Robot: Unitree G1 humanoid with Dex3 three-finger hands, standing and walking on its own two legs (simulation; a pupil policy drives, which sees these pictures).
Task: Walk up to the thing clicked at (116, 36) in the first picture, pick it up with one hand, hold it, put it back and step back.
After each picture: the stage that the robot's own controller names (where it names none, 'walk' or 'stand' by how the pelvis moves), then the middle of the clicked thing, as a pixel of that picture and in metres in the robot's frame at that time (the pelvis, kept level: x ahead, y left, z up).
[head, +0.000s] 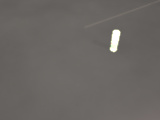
stand; (114, 41) +1.39 -0.30 -0.65
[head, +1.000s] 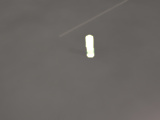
walk; (89, 46) +1.30 +0.10 -0.62
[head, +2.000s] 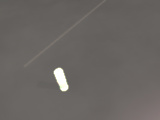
walk; (61, 80) +0.83 +0.33 -0.65
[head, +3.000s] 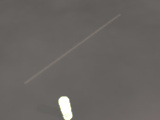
walk; (65, 108) +0.58 +0.23 -0.64
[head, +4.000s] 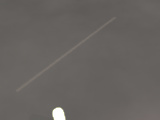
stand; out of the picture +0.50 +0.22 -0.65
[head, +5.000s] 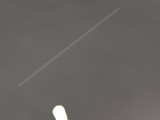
stand; (61, 117) +0.45 +0.23 -0.65
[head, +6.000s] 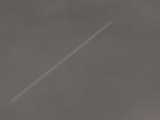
stand; out of the picture +0.42 +0.23 -0.65
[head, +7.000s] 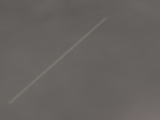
stand; out of the picture +0.41 +0.25 -0.66
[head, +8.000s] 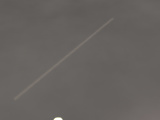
stand; out of the picture +0.43 +0.22 -0.66
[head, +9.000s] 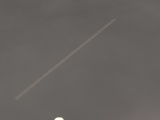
stand; out of the picture +0.43 +0.22 -0.66
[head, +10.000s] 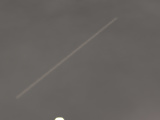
go down; out of the picture +0.42 +0.22 -0.66
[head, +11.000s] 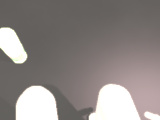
go down; (13, 48) +0.49 +0.28 -0.29
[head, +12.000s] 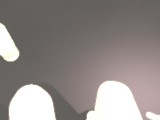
approach; (4, 45) +0.47 +0.31 -0.26
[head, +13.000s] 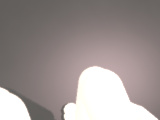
close in; out of the picture +0.45 +0.35 -0.17
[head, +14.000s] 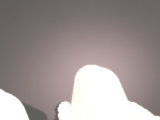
close; out of the picture +0.44 +0.36 -0.16
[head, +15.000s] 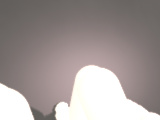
lift; out of the picture +0.42 +0.35 -0.16
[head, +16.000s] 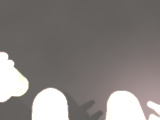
lift; (4, 77) +0.32 +0.28 -0.02
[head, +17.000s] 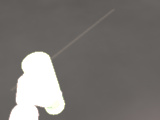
hold; (47, 88) +0.33 +0.15 +0.06
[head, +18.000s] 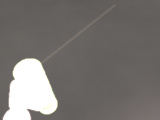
hold; (39, 90) +0.32 +0.17 +0.03
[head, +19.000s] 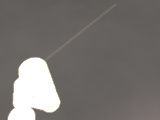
hold; (43, 89) +0.33 +0.16 +0.03
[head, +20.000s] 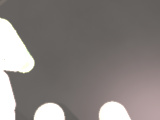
crouch; (14, 51) +0.44 +0.23 -0.04
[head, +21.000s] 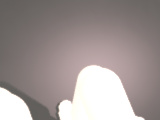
lower; out of the picture +0.43 +0.36 -0.18
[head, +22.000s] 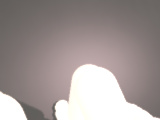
lower; out of the picture +0.43 +0.37 -0.17
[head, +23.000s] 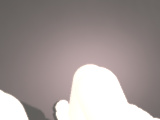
lower; out of the picture +0.43 +0.37 -0.16
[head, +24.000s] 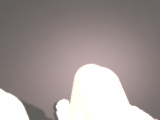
lower; out of the picture +0.43 +0.37 -0.16
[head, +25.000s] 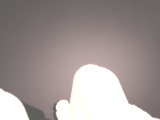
rest; out of the picture +0.43 +0.37 -0.16
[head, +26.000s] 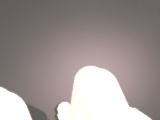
open; out of the picture +0.44 +0.34 -0.17
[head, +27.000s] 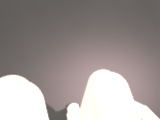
stand; out of the picture +0.46 +0.33 -0.19
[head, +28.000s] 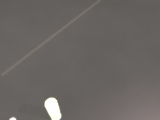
stand; (53, 110) +0.44 +0.20 -0.55
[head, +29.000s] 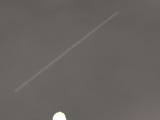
stand; out of the picture +0.44 +0.21 -0.60
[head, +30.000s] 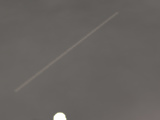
stand; out of the picture +0.44 +0.20 -0.60
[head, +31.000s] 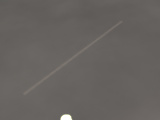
stand; out of the picture +0.47 +0.19 -0.65
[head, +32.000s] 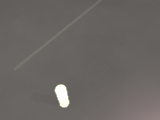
walk; (62, 96) +0.55 +0.21 -0.63
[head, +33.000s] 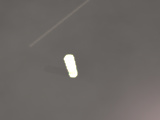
walk; (71, 66) +0.79 +0.20 -0.63
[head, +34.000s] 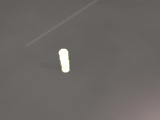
stand; (64, 61) +1.01 +0.23 -0.64
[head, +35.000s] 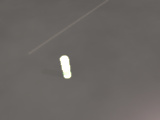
stand; (65, 67) +1.01 +0.24 -0.66
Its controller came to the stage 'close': yes
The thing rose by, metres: 0.68
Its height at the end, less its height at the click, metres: +0.00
